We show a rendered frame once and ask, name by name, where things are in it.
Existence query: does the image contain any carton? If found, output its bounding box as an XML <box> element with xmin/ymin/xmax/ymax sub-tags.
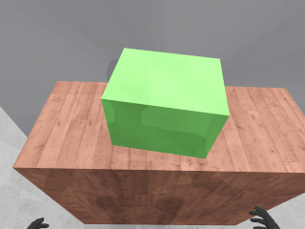
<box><xmin>101</xmin><ymin>48</ymin><xmax>230</xmax><ymax>159</ymax></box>

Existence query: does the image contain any pedestal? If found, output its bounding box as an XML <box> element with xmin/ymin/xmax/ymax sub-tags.
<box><xmin>12</xmin><ymin>81</ymin><xmax>305</xmax><ymax>226</ymax></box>

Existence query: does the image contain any robot left hand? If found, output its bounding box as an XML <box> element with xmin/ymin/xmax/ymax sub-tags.
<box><xmin>27</xmin><ymin>218</ymin><xmax>49</xmax><ymax>229</ymax></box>

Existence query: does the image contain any robot right hand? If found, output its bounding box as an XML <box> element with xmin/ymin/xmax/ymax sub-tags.
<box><xmin>249</xmin><ymin>206</ymin><xmax>280</xmax><ymax>229</ymax></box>

